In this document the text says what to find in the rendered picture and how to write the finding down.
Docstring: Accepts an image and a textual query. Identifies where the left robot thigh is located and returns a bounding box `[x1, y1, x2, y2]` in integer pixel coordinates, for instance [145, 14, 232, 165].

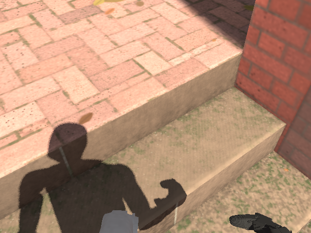
[99, 210, 139, 233]

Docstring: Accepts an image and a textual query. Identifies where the robot right hand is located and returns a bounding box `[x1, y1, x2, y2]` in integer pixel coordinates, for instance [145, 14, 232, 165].
[229, 213, 293, 233]

